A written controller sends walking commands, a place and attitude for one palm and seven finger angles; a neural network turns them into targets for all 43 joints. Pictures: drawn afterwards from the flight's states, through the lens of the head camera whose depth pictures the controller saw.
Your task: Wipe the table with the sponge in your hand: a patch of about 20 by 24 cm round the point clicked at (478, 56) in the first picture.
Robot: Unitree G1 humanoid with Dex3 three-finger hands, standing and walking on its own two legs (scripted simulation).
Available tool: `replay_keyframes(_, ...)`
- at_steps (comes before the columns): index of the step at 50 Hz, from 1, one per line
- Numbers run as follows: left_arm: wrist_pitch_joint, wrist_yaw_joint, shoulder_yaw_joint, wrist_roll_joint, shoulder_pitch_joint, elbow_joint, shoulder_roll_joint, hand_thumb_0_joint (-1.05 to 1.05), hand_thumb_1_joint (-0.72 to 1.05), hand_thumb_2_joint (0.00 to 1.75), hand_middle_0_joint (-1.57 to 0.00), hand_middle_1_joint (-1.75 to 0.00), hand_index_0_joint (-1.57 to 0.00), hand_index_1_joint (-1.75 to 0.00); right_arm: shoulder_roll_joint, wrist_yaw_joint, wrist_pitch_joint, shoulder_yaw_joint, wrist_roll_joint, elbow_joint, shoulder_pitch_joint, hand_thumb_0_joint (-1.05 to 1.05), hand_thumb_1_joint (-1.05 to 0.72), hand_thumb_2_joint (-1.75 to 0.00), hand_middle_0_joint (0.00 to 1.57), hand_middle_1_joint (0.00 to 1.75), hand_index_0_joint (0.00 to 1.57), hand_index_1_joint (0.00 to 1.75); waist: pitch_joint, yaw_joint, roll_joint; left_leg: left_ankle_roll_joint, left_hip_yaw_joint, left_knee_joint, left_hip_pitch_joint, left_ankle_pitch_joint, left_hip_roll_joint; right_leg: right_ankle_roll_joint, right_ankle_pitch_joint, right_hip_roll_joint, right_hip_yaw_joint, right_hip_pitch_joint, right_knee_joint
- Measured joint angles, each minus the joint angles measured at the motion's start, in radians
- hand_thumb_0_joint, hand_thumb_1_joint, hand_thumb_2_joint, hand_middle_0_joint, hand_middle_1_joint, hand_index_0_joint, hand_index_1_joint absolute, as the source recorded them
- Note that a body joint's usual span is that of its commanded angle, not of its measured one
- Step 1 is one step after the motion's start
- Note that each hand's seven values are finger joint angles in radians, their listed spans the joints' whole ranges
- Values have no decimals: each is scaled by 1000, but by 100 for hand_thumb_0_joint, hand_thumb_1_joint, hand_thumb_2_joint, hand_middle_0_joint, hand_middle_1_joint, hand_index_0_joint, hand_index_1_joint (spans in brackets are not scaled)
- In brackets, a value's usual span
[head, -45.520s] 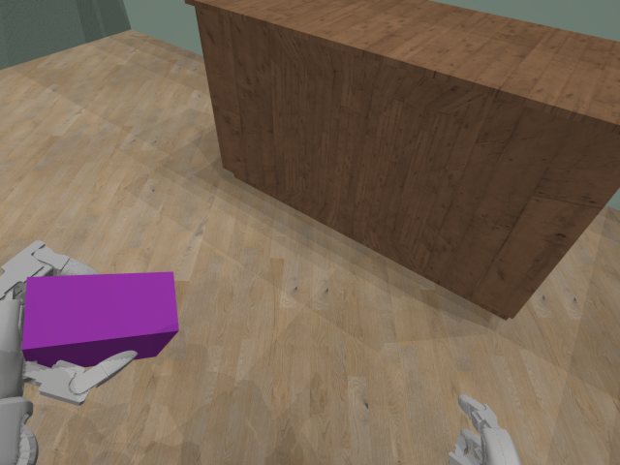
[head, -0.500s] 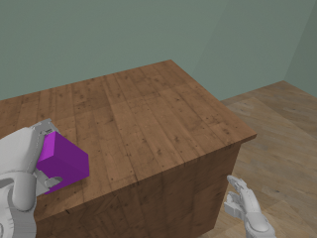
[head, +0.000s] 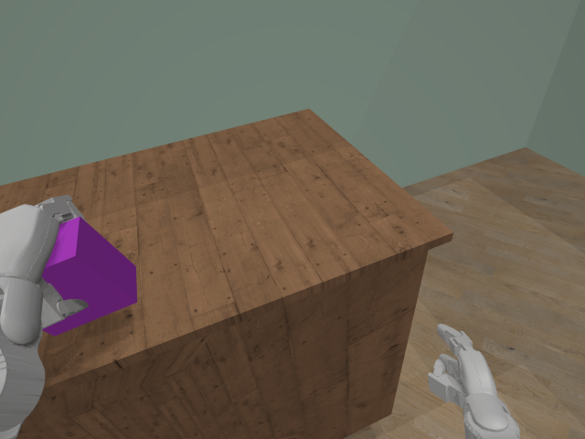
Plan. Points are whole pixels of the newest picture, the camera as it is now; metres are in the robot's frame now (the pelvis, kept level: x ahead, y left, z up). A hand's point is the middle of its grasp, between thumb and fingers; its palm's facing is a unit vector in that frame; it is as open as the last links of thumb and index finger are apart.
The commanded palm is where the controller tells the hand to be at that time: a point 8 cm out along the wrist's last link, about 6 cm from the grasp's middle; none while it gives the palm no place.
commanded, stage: lift the sponge slowly off the table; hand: left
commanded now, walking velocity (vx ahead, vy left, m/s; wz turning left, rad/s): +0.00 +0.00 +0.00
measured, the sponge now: (77, 286) +0.21 +0.32 +0.16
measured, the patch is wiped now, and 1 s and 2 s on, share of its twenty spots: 1.00 1.00 1.00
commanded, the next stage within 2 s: bring the sponge back beside the body in 0.72 s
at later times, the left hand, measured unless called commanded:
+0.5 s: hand (49, 232) +0.22 +0.32 +0.24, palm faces +0.36 -0.10 -0.93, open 10.1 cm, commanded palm +0.17 +0.32 +0.31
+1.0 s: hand (68, 212) +0.24 +0.30 +0.25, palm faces +0.45 -0.21 -0.87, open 10.1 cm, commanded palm +0.17 +0.30 +0.32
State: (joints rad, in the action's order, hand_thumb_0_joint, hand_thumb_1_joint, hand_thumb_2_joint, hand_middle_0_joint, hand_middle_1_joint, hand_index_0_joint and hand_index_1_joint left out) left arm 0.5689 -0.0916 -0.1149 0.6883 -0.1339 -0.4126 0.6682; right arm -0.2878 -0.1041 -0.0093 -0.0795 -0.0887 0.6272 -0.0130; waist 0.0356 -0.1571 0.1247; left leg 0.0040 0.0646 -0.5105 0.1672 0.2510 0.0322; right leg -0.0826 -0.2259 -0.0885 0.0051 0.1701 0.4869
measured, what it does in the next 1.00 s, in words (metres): stands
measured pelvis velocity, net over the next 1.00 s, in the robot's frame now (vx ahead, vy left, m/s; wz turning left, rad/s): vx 0.00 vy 0.03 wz -0.01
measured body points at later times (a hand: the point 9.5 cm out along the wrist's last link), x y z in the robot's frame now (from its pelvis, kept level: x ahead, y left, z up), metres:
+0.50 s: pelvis -0.01 +0.01 +0.00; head -0.04 -0.04 +0.44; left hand +0.20 +0.32 +0.29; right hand +0.26 -0.18 -0.06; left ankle +0.02 +0.12 -0.74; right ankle +0.03 -0.07 -0.74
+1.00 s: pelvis +0.00 +0.03 +0.00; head -0.03 -0.02 +0.45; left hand +0.21 +0.31 +0.30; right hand +0.29 -0.13 -0.04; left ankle +0.02 +0.12 -0.74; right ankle +0.03 -0.07 -0.74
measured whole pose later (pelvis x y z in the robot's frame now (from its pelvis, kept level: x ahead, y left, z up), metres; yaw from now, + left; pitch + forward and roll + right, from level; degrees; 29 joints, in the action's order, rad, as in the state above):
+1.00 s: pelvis +0.00 +0.03 +0.00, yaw +0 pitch -4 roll +0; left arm 0.65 -0.08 -0.06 0.63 0.05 -0.54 0.62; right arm -0.25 -0.08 -0.04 -0.11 -0.10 0.59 0.03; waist 0.03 -0.17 0.12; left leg 0.04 0.04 -0.45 0.16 0.22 0.07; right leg -0.05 -0.21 -0.05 -0.02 0.17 0.46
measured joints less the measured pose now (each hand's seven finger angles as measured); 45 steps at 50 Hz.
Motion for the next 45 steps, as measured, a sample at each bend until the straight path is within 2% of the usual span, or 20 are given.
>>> replay_keyframes(8, -41, -15, 23, 6, 84, 47, 6, 0, -52, 106, -72, -135, -75, -131, 2, -17, 27, 4, 3, 9, -6, 2, -90, -90, 20, 30, 20, 30, -4, -1, 2, -4, 1, -12, 15, -5, 1, -2, 1, 1, 2, 18, 18)
replay_keyframes(14, -53, -23, -7, -6, 121, 76, 33, 0, -52, 106, -72, -135, -75, -131, 8, -12, 20, 0, 2, 3, -5, 2, -90, -90, 20, 30, 20, 30, -3, 10, 0, -3, -8, -20, 26, -3, 0, 0, 1, 0, -6, 32, 28)
replay_keyframes(19, -49, -28, -26, -21, 125, 59, 32, 0, -52, 106, -72, -135, -75, -131, 0, -8, 17, 3, -1, 0, -11, 2, -90, -90, 20, 30, 20, 30, -3, 11, 3, 4, -11, -21, 30, -2, 7, 7, -1, 6, -8, 36, 31)
replay_keyframes(31, -16, -9, -6, -37, 165, -15, 14, 0, -52, 106, -72, -135, -75, -131, 9, -7, 14, -1, -9, 2, 3, 2, -90, -90, 20, 30, 20, 30, -11, -14, -1, 22, -13, 2, 16, -11, 27, 25, -2, 27, -13, 25, 20)
replay_keyframes(39, 24, 5, 4, -53, 180, -79, -19, 0, -52, 106, -72, -135, -75, -131, 30, 9, -2, -18, -14, -19, 29, 2, -90, -90, 20, 30, 20, 30, -5, -13, -2, 32, -14, 31, 5, -24, 36, 35, 6, 37, -16, 15, -4)
replay_keyframes(45, 54, 10, 39, -61, 182, -113, -45, -1, -52, 106, -72, -135, -75, -131, 37, 15, -16, -30, -16, -29, 40, 2, -90, -90, 20, 30, 20, 30, -5, -18, -6, 35, -17, 47, -3, -29, 38, 37, 10, 39, -20, 10, -17)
